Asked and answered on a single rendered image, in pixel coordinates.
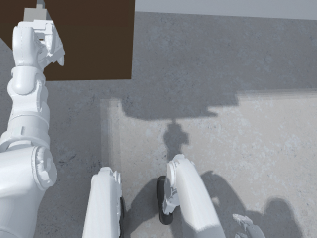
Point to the cabinet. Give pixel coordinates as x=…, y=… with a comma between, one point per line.
x=91, y=52

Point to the handle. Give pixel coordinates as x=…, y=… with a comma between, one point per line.
x=38, y=13

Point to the robot right shin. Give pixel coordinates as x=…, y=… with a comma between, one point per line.
x=171, y=199

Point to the right robot hand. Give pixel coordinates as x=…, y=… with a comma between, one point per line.
x=247, y=225

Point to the drawer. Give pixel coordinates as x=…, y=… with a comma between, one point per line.
x=106, y=13

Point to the left robot hand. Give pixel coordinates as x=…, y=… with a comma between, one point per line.
x=29, y=50

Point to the left robot forearm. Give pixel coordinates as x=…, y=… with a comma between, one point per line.
x=29, y=119

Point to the left robot upper arm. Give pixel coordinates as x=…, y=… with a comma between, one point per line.
x=25, y=175

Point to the robot right thigh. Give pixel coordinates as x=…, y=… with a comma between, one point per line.
x=198, y=215

